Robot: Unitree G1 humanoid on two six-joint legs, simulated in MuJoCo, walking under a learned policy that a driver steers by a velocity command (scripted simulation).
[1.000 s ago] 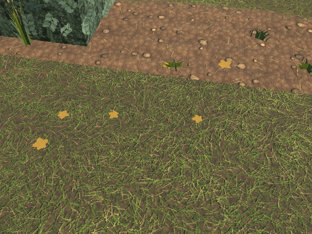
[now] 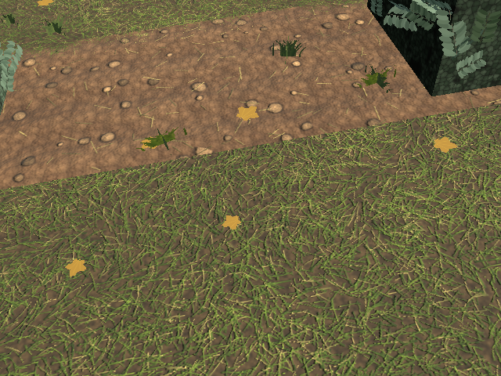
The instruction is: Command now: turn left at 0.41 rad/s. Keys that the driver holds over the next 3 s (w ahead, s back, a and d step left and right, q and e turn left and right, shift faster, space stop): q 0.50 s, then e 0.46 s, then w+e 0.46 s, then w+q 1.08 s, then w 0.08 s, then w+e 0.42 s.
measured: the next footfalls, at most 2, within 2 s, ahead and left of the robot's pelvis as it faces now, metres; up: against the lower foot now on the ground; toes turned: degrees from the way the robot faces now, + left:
left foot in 0.26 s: +0.04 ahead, +0.11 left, +0.00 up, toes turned +9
right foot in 0.78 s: +0.14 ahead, -0.06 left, +0.00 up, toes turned +18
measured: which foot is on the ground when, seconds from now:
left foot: up 0.00-0.24, down 0.26-0.80, up 0.82-1.00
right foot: down 0.00-0.26, up 0.28-0.76, down 0.78-1.00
